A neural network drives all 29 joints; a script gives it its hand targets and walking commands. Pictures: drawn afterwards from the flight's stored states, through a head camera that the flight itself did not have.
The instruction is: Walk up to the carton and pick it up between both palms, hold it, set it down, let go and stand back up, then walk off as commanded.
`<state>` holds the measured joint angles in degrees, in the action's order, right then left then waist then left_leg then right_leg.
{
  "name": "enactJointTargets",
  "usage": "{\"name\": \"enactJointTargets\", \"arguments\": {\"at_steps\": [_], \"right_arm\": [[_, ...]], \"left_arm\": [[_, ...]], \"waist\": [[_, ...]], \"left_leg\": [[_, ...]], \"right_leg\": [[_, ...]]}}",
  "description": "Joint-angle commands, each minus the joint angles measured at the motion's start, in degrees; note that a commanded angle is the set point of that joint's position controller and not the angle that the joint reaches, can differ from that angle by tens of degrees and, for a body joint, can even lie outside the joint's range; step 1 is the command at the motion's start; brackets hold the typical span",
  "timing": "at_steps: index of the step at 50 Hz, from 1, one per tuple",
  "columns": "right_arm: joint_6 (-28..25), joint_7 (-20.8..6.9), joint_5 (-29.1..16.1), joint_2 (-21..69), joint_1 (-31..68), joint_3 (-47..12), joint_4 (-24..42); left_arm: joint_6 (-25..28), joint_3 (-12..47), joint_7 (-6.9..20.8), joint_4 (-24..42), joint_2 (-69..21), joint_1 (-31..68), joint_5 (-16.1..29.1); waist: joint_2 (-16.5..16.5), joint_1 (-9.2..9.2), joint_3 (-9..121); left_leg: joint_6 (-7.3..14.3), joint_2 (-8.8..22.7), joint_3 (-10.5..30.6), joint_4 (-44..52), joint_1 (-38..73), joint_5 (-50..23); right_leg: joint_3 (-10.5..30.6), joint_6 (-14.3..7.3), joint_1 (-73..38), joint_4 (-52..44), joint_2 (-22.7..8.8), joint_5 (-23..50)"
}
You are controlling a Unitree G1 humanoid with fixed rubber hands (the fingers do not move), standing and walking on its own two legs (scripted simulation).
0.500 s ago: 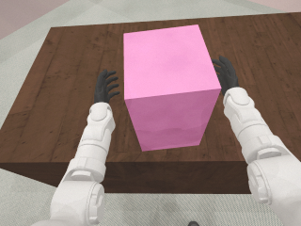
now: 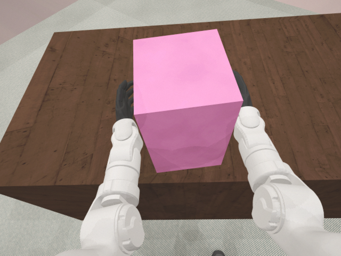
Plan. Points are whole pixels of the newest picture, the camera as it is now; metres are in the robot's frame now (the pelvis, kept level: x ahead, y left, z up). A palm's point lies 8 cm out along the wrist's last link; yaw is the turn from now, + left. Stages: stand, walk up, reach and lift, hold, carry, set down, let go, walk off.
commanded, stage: reach and lift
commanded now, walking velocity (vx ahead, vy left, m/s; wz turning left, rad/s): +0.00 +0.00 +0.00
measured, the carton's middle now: (182, 110) +0.44 +0.05 +0.04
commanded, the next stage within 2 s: none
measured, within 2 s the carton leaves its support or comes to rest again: leaves its support in 1.24 s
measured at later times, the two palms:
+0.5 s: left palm (125, 116) +0.40 +0.18 +0.06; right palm (241, 104) +0.45 -0.08 +0.06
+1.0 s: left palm (125, 116) +0.40 +0.18 +0.06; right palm (241, 105) +0.45 -0.08 +0.06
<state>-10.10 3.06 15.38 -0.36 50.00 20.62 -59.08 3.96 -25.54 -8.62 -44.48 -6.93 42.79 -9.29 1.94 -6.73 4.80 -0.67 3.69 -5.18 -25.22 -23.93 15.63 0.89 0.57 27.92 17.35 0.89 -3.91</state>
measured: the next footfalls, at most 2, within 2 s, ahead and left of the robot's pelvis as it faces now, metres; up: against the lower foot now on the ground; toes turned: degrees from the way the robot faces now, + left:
none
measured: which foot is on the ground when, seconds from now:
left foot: down 0.00-1.00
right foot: down 0.00-1.00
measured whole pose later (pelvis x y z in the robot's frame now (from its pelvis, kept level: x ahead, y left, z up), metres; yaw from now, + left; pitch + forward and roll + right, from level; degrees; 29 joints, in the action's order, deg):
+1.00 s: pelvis +0.00 +0.00 +0.00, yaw +0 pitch +14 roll -1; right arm -12.8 3.5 17.5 1.0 49.2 23.0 -59.2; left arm 5.5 -26.5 -8.2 -45.1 -7.1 42.6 -9.8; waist 1.7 -6.4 4.8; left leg -0.6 3.7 -5.2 -25.2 -23.9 15.6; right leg 0.9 0.6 27.9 17.4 0.9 -3.9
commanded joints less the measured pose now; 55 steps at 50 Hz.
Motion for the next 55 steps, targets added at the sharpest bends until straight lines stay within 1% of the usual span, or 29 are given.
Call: {"name": "enactJointTargets", "arguments": {"at_steps": [1,3,6,7,8,9,11,13,16,18,21,23,24,25,26,28,30,33,34,38,39,40,43,46,51,52,53,54,55], "right_arm": [[-4.1,-7.9,5.8,32.0,26.0,-8.5,-0.8],[-4.1,-8.1,5.8,32.4,26.6,-8.8,-0.7],[-4.0,-8.0,6.6,32.5,26.1,-7.8,-1.6],[-4.1,-8.1,6.2,32.5,26.1,-8.5,-1.4],[-4.1,-8.1,6.6,32.5,26.4,-7.8,-1.7],[-4.4,-8.0,6.7,32.4,26.3,-7.7,-1.9],[-4.5,-7.9,6.6,32.9,26.3,-8.2,-1.7],[-4.8,-7.8,6.6,32.9,26.5,-8.1,-1.7],[-5.0,-7.6,7.1,33.0,26.6,-8.0,-2.0],[-4.7,-7.8,7.3,32.9,26.2,-7.1,-2.7],[-5.0,-7.7,7.2,33.1,26.7,-7.8,-2.3],[-5.0,-7.5,7.5,32.8,26.6,-7.1,-2.4],[-5.0,-7.6,7.1,33.4,26.3,-8.0,-2.4],[-5.0,-7.5,7.2,33.2,26.5,-7.6,-2.8],[-5.0,-7.4,7.2,33.7,25.8,-8.3,-3.0],[-5.1,-7.3,7.2,34.0,25.9,-8.1,-2.8],[-5.1,-7.3,7.2,34.2,26.3,-8.5,-2.7],[-5.3,-7.0,7.2,34.0,26.7,-8.2,-2.2],[-5.4,-7.1,7.3,34.1,26.6,-8.3,-2.3],[-5.7,-7.0,7.4,34.1,26.8,-8.6,-2.1],[-5.8,-7.0,7.2,34.4,27.1,-8.9,-2.1],[-6.0,-6.9,7.0,34.5,26.9,-8.9,-2.3],[-6.0,-6.8,7.0,34.9,26.5,-9.2,-2.3],[-6.1,-6.7,7.0,34.6,26.6,-8.8,-2.3],[-8.7,-5.9,6.4,36.1,28.5,-11.9,1.0],[-9.7,-5.8,6.5,36.0,29.2,-12.3,1.7],[-10.4,-5.6,6.7,36.2,29.4,-12.6,2.3],[-11.5,-5.5,7.6,35.9,29.6,-12.2,2.9],[-12.3,-5.4,7.3,36.3,30.0,-13.2,3.4]], "left_arm": [[1.8,12.1,7.7,-4.1,-24.0,28.2,-10.1],[1.7,11.7,7.9,-4.2,-23.5,28.4,-10.0],[1.6,11.3,8.0,-4.8,-23.9,28.2,-10.2],[1.6,11.4,7.9,-4.7,-23.6,28.0,-10.1],[1.6,11.4,7.9,-4.4,-23.9,28.5,-10.1],[1.7,11.9,7.9,-4.4,-24.0,28.5,-10.1],[1.9,11.6,7.9,-4.5,-24.1,28.2,-10.0],[1.9,12.3,7.7,-4.2,-24.4,28.2,-9.9],[2.0,11.4,7.7,-5.3,-24.0,27.7,-10.2],[1.8,12.0,7.6,-5.1,-24.2,28.3,-10.1],[2.0,11.8,7.6,-5.2,-24.5,27.6,-10.2],[2.0,11.9,7.6,-5.5,-24.7,27.9,-10.1],[2.0,11.7,7.4,-5.8,-24.6,27.2,-10.4],[2.2,12.1,7.4,-5.3,-24.6,27.9,-10.2],[2.3,11.9,7.4,-5.4,-24.7,27.3,-10.3],[2.2,11.8,7.5,-5.6,-24.9,27.0,-10.5],[2.5,12.0,7.3,-5.9,-24.9,27.4,-10.4],[2.3,12.0,7.3,-6.8,-25.1,27.0,-10.3],[2.5,11.9,7.2,-6.6,-25.2,26.9,-10.6],[3.1,12.8,6.9,-6.0,-25.6,27.6,-10.1],[3.1,13.1,6.8,-5.9,-25.9,27.5,-10.1],[3.1,13.2,6.7,-6.4,-25.9,27.3,-10.2],[3.1,12.7,6.8,-7.0,-26.2,26.3,-10.4],[3.2,13.3,6.7,-7.0,-26.5,26.4,-10.3],[4.7,15.5,6.4,-5.2,-28.4,28.4,-9.5],[5.2,15.9,6.3,-5.2,-28.6,29.2,-9.3],[5.6,16.2,6.2,-5.1,-29.0,29.8,-9.2],[6.2,16.8,6.1,-5.0,-29.9,30.3,-9.0],[6.7,17.0,6.1,-4.9,-30.0,30.3,-9.1]], "waist": [[-3.9,1.29,39.0],[-4.5,0.81,38.5],[-4.5,1.59,36.8],[-4.4,0.97,37.5],[-4.4,1.25,37.3],[-4.1,1.65,37.0],[-4.7,0.98,37.6],[-4.2,1.77,38.1],[-4.4,1.11,37.3],[-4.0,1.93,37.3],[-4.5,1.16,37.3],[-4.4,2.27,37.5],[-4.5,1.37,36.5],[-4.4,2.12,36.6],[-4.6,1.58,37.5],[-4.2,2.02,36.4],[-4.4,1.48,37.2],[-4.4,2.26,36.4],[-4.2,1.73,36.7],[-4.3,2.14,38.3],[-4.1,1.61,38.7],[-3.7,2.15,37.8],[-4.7,1.88,37.6],[-4.1,2.46,37.1],[-4.4,2.06,43.2],[-4.8,1.59,43.8],[-5.1,1.84,44.8],[-5.5,2.51,45.7],[-5.3,2.16,46.7]], "left_leg": [[-3.0,-2.7,-1.7,2.4,-3.6,-33.4],[-2.9,-2.7,-1.9,2.4,-2.8,-33.1],[-3.0,-2.4,-1.6,2.9,-2.0,-32.3],[-3.0,-2.3,-1.6,2.6,-1.8,-33.1],[-3.0,-2.3,-1.6,2.7,-1.4,-32.8],[-3.1,-2.3,-1.5,2.1,-1.1,-33.7],[-2.9,-2.3,-1.6,2.6,-1.9,-33.3],[-3.0,-2.2,-1.5,2.6,-1.4,-33.4],[-2.8,-2.2,-1.8,2.5,-1.9,-32.7],[-2.8,-2.0,-1.4,2.8,-1.3,-32.7],[-2.7,-2.0,-1.6,2.7,-1.0,-33.2],[-2.6,-2.1,-1.5,2.9,-0.4,-32.9],[-2.5,-2.2,-1.6,2.8,-1.3,-33.0],[-2.6,-2.0,-1.2,2.7,-0.5,-33.2],[-2.4,-2.3,-1.9,2.8,-1.2,-32.8],[-2.4,-2.1,-1.5,2.7,-0.9,-32.9],[-2.4,-2.2,-1.6,2.8,-1.2,-32.7],[-2.3,-2.2,-1.6,3.0,-0.9,-31.8],[-2.3,-2.2,-1.6,3.0,-0.8,-32.5],[-2.4,-2.0,-1.4,2.4,0.1,-33.9],[-2.6,-1.9,-1.4,2.1,-0.4,-34.8],[-2.5,-2.2,-1.5,2.2,-0.3,-34.3],[-2.2,-2.0,-1.4,2.8,-0.8,-33.1],[-2.4,-1.9,-1.1,2.9,-0.4,-33.7],[-2.9,-2.2,-1.2,1.3,-0.5,-37.6],[-2.7,-2.3,-1.4,1.7,-2.7,-35.8],[-2.4,-2.5,-1.5,2.2,-3.8,-34.7],[-2.4,-2.7,-1.4,2.5,-4.4,-35.1],[-2.5,-2.7,-1.4,2.1,-4.0,-35.8]], "right_leg": [[-3.1,-0.8,-43.1,8.9,0.1,35.0],[-3.1,-0.6,-42.9,8.8,0.3,34.4],[-3.5,-0.6,-42.1,8.2,0.4,32.6],[-3.3,-0.7,-41.8,8.2,0.5,32.8],[-3.5,-0.7,-41.3,8.0,0.5,31.9],[-3.4,-0.9,-41.2,8.3,0.5,32.7],[-3.2,-0.8,-41.8,8.2,0.4,33.3],[-3.6,-0.8,-41.2,8.2,0.6,33.1],[-3.3,-1.0,-41.7,7.8,0.3,33.1],[-3.6,-1.1,-40.6,7.6,0.4,32.0],[-3.6,-1.1,-41.0,7.6,0.5,32.3],[-3.9,-1.0,-40.5,7.3,0.5,32.3],[-3.5,-1.2,-40.8,7.2,0.5,32.6],[-3.7,-1.1,-40.5,7.5,0.6,32.3],[-3.6,-1.1,-41.4,7.4,0.4,33.2],[-3.6,-0.9,-40.7,7.8,0.3,33.6],[-3.5,-0.9,-41.0,7.6,0.3,33.2],[-3.7,-0.9,-40.7,7.3,0.3,32.8],[-3.8,-1.0,-40.4,7.5,0.5,32.5],[-3.7,-1.2,-40.4,7.3,0.6,33.4],[-3.5,-1.3,-40.1,7.3,0.6,33.4],[-3.6,-1.3,-39.9,7.3,0.4,33.7],[-3.5,-1.1,-40.6,7.1,0.4,33.4],[-3.9,-1.1,-40.2,7.1,0.5,33.2],[-3.5,-0.9,-42.4,8.4,0.5,39.4],[-3.4,-1.0,-43.2,8.6,0.0,40.6],[-3.4,-0.6,-44.1,9.5,-0.4,41.8],[-3.7,-0.4,-44.6,9.8,-0.3,43.3],[-3.6,-0.3,-44.8,10.0,-0.3,44.4]]}}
